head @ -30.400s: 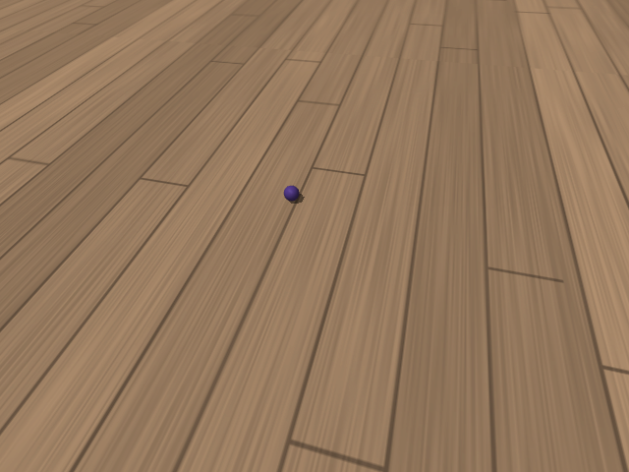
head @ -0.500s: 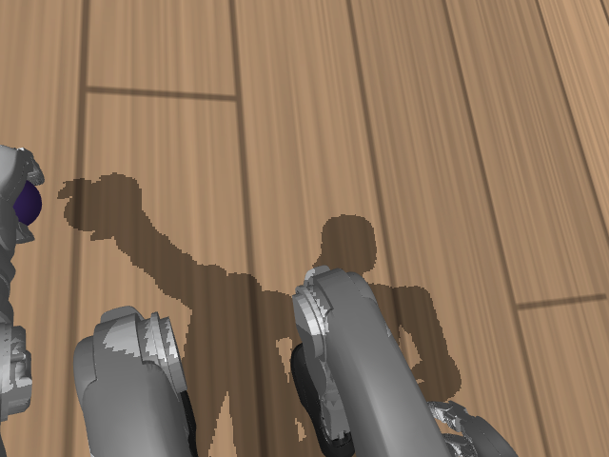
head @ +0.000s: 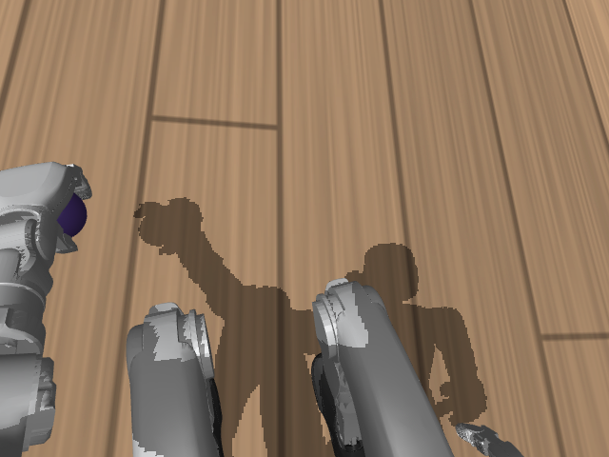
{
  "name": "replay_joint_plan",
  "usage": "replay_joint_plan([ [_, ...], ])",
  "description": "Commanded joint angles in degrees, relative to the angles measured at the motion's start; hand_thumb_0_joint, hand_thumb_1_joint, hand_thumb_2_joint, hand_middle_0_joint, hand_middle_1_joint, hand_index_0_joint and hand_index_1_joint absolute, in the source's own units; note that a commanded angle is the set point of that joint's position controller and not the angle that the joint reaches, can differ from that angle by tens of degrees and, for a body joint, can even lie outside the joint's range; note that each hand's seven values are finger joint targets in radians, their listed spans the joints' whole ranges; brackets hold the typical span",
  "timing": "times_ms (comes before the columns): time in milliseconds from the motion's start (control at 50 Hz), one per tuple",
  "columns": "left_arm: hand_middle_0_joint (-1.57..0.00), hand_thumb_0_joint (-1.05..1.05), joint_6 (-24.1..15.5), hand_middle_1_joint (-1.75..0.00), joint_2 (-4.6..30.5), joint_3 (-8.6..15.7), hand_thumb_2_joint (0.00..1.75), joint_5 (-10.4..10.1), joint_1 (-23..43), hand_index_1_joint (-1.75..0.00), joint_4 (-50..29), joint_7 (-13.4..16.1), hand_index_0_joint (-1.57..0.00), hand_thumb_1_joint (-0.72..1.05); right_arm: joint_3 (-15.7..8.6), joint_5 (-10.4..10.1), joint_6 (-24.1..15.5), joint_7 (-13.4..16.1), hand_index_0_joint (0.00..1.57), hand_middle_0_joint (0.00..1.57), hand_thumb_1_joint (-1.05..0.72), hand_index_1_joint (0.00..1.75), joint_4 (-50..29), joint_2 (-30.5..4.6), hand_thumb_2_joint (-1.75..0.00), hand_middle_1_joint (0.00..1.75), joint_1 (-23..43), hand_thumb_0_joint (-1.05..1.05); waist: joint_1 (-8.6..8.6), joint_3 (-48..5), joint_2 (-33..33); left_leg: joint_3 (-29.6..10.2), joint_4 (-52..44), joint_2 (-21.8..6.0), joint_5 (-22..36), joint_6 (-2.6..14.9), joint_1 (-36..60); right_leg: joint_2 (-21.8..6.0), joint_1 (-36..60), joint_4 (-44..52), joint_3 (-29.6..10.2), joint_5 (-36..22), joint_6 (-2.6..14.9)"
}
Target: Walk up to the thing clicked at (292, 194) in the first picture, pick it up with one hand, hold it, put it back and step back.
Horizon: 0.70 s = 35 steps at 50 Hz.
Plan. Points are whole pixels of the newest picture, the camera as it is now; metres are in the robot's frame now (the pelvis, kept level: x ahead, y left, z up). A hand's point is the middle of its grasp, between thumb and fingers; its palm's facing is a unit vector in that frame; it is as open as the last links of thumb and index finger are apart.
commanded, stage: lift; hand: left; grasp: from above
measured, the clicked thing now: (55, 214) +0.47 +0.31 -0.15
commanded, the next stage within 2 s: hold in 1.32 s
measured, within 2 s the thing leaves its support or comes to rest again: neither
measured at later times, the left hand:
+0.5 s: hand out of the picture +0.38 +0.30 +0.05, palm faces -0.42 -0.12 -0.90, open 9.0 cm
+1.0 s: hand out of the picture +0.34 +0.28 +0.22, palm faces -0.46 -0.12 -0.88, open 9.1 cm
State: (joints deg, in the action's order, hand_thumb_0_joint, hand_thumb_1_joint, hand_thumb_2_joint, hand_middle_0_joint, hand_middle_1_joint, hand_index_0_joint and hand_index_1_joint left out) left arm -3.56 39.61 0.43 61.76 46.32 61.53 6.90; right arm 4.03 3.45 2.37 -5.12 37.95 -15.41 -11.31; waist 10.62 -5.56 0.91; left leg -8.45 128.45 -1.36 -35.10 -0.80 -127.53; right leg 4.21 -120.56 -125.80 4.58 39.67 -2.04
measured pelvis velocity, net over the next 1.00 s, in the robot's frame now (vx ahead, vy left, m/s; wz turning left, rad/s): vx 0.05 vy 0.01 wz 0.12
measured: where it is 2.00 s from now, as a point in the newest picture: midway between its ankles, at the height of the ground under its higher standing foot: (277, 440)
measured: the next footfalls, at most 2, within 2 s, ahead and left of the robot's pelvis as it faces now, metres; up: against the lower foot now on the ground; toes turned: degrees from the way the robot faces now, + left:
none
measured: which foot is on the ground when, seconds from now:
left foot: down 0.00-1.00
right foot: down 0.00-1.00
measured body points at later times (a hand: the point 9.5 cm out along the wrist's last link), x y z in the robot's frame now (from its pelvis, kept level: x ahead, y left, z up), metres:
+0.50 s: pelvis +0.01 +0.00 +0.14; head +0.16 +0.05 +0.57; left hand +0.40 +0.30 +0.10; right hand +0.14 -0.25 +0.02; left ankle +0.09 +0.13 -0.34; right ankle +0.10 -0.12 -0.34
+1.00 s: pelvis +0.05 +0.01 +0.31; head +0.12 +0.03 +0.75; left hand +0.36 +0.29 +0.27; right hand +0.17 -0.24 +0.18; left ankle +0.09 +0.13 -0.34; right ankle +0.10 -0.12 -0.34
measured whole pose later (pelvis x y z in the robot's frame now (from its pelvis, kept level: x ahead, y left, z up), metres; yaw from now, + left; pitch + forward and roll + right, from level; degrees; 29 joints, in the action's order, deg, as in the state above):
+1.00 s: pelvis +0.05 +0.01 +0.31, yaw +7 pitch +16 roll -2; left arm 0.9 23.7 -9.7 57.8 20.4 49.3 8.3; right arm -1.0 -2.0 -0.9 2.7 42.7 -13.8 -14.2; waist 4.1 -8.1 2.3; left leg -1.6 65.9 -1.6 -25.5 0.1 -56.7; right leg 1.7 -52.4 -64.1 -0.8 28.0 -1.4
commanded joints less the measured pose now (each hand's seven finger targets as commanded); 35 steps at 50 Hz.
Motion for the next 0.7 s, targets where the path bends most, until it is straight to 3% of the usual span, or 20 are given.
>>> replay_joint_plan([
  [0, -0.94, 0.00, -0.24, -0.78, 16.11, 3.24, 0.64, -1.70, 19.99, -0.71, -17.18, 2.01, -1.01, 0.69, -6.18, -0.99, -0.75, 1.74, 0.20, 0.20, -0.91, 0.30, -2.37, -12.38, -0.90, 0.30, -9.63, 0.00, -2.25, -43.45, 16.58, 5.54, -18.02, 0.29, 3.85, 2.32, 36.62, 0.97, 18.99, 18.58, 1.83, -8.42, 4.46],
  [60, -0.94, 0.00, 0.04, -0.79, 13.00, 1.75, 0.65, -2.54, 16.43, -0.72, -16.80, 1.23, -1.01, 0.70, -6.55, -1.78, -0.88, 2.25, 0.20, 0.20, -0.90, 0.30, -2.15, -12.31, -0.90, 0.30, -8.88, 0.00, -2.15, -40.36, 15.06, 4.55, -21.37, 0.03, 3.07, 2.35, 38.25, 0.71, 18.54, 20.05, 2.25, -8.49, 4.32],
  [100, -0.92, 0.00, 0.14, -0.81, 13.80, 2.55, 0.67, -2.92, 15.83, -0.74, -18.93, 1.05, -0.98, 0.66, -6.87, -2.21, -0.84, 2.61, 0.20, 0.20, -0.90, 0.30, -2.25, -12.30, -0.90, 0.30, -9.09, 0.00, -2.68, -41.05, 14.94, 4.12, -23.44, 0.03, 3.44, 2.35, 40.42, 0.36, 20.49, 21.37, 2.08, -9.16, 4.24],
  [200, -0.92, 0.00, 0.80, -0.82, 11.34, 1.51, 0.66, -4.44, 12.39, -0.75, -23.82, 0.43, -0.98, 0.68, -7.52, -2.89, -0.86, 3.53, 0.20, 0.20, -0.90, 0.30, -2.82, -11.46, -0.90, 0.30, -7.82, 0.00, -3.55, -41.89, 13.17, 4.60, -27.91, 0.04, 4.24, 2.37, 45.69, 0.22, 26.06, 26.58, 1.21, -9.57, 4.00],
  [340, -0.90, 0.00, 2.38, -0.82, 8.98, 1.11, 0.70, -4.99, 6.99, -0.76, -28.55, 0.45, -0.96, 0.64, -8.16, -3.65, -0.79, 5.03, 0.20, 0.20, -0.90, 0.30, -3.13, -10.18, -0.90, 0.30, -6.07, 0.00, -4.27, -39.45, 11.78, 4.93, -36.29, -0.03, 4.07, 2.30, 53.47, -0.08, 34.28, 35.05, 0.07, -9.44, 3.61],
  [380, -0.90, 0.00, 2.99, -0.83, 9.47, 2.04, 0.73, -4.70, 5.04, -0.77, -30.44, 0.59, -0.96, 0.63, -8.18, -3.97, -0.70, 5.39, 0.20, 0.20, -0.90, 0.30, -3.35, -9.83, -0.90, 0.30, -5.53, 0.00, -5.08, -41.19, 10.90, 5.15, -38.61, 0.06, 5.69, 2.30, 57.38, -0.10, 38.27, 37.79, -0.31, -10.50, 3.56],
  [400, -0.89, 0.00, 3.21, -0.84, 8.63, 1.30, 0.71, -4.62, 4.12, -0.78, -30.87, 0.55, -0.95, 0.63, -8.17, -4.11, -0.66, 5.61, 0.20, 0.20, -0.90, 0.30, -3.44, -9.62, -0.90, 0.30, -5.20, 0.00, -4.94, -41.29, 11.23, 5.28, -40.10, 0.10, 5.95, 2.21, 59.12, -0.07, 39.97, 39.24, -0.50, -10.78, 3.55],
  [440, -0.89, 0.00, 3.63, -0.84, 7.04, 0.59, 0.74, -4.75, 1.79, -0.79, -30.79, 0.47, -0.94, 0.61, -8.02, -4.39, -0.70, 6.08, 0.20, 0.20, -0.90, 0.30, -3.29, -9.07, -0.90, 0.30, -4.75, 0.00, -4.83, -38.23, 10.41, 5.44, -43.32, 0.23, 5.74, 2.21, 61.16, -0.16, 42.68, 42.42, -0.79, -10.60, 3.42],
  [480, -0.90, 0.00, 4.05, -0.83, 7.30, 1.70, 0.74, -5.06, -1.27, -0.78, -31.61, 0.68, -0.95, 0.61, -8.09, -4.71, -0.72, 6.52, 0.20, 0.20, -0.90, 0.30, -3.09, -8.84, -0.90, 0.30, -4.15, 0.00, -5.50, -36.96, 9.24, 5.54, -46.40, 0.31, 5.66, 2.22, 63.68, -0.24, 46.37, 45.75, -1.34, -10.33, 3.34],
  [500, -0.90, 0.00, 4.23, -0.83, 5.61, 0.33, 0.73, -4.91, -1.82, -0.78, -31.60, 0.59, -0.95, 0.62, -8.01, -4.79, -0.77, 6.71, 0.20, 0.20, -0.90, 0.30, -3.07, -8.57, -0.90, 0.30, -3.77, 0.00, -5.16, -35.70, 9.34, 5.51, -48.09, 0.36, 5.11, 2.09, 65.08, -0.22, 47.40, 47.01, -1.48, -10.06, 3.41],
  [580, -0.90, 0.00, 4.85, -0.81, 3.13, -0.39, 0.73, -5.19, -5.88, -0.77, -29.79, 0.78, -0.94, 0.60, -7.82, -5.35, -1.41, 7.46, 0.20, 0.20, -0.90, 0.30, -2.10, -8.00, -0.90, 0.30, -3.30, 0.00, -5.28, -29.74, 7.87, 4.92, -54.48, 0.11, 4.46, 1.73, 69.49, -0.25, 51.96, 52.30, -1.93, -9.54, 3.35],
  [680, -0.86, 0.00, 4.15, -0.82, -0.24, -3.32, 0.72, -5.07, -5.58, -0.77, -28.60, 1.02, -0.91, 0.56, -7.80, -5.73, -2.98, 8.41, 0.20, 0.20, -0.90, 0.30, -1.55, -7.38, -0.90, 0.30, -3.12, 0.00, -5.13, -24.54, 7.15, 5.03, -61.64, 0.20, 4.57, 1.45, 75.35, -0.45, 57.33, 59.02, -2.84, -10.23, 3.48],
])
